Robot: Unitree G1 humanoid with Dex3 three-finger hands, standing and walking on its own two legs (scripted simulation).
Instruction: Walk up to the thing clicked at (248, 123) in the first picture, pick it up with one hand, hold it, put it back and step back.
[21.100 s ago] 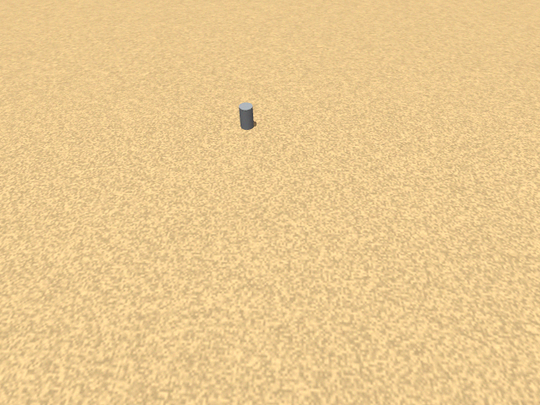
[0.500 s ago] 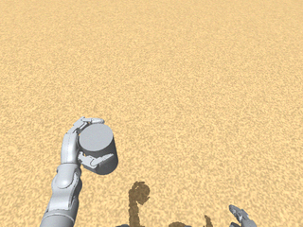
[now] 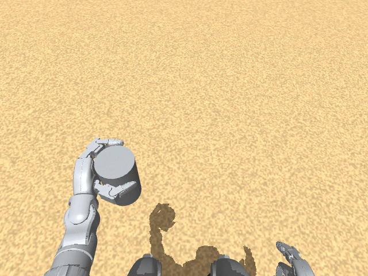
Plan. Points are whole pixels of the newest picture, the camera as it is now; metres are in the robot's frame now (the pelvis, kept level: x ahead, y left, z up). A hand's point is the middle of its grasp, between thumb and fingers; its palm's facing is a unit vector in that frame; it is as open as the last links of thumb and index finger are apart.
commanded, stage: crouch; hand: left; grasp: from the side
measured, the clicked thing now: (120, 177) +0.34 +0.17 -0.03
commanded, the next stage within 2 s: lower in 1.50 s
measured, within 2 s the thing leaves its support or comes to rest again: neither
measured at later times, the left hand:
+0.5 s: hand (128, 196) +0.37 +0.19 -0.25, palm faces +0.14 -0.99 -0.04, open 11.3 cm
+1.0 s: hand (132, 206) +0.39 +0.20 -0.42, palm faces +0.15 -0.99 -0.04, open 11.3 cm
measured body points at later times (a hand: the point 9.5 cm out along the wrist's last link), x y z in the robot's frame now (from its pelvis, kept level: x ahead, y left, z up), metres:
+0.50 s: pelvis -0.03 -0.01 -0.21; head +0.15 +0.02 +0.21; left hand +0.36 +0.24 -0.24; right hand +0.09 -0.27 -0.33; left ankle +0.03 +0.12 -0.68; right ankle +0.04 -0.14 -0.68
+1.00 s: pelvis -0.07 +0.00 -0.36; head +0.14 +0.04 +0.04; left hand +0.38 +0.25 -0.42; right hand +0.01 -0.28 -0.47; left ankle +0.03 +0.12 -0.68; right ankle +0.04 -0.14 -0.68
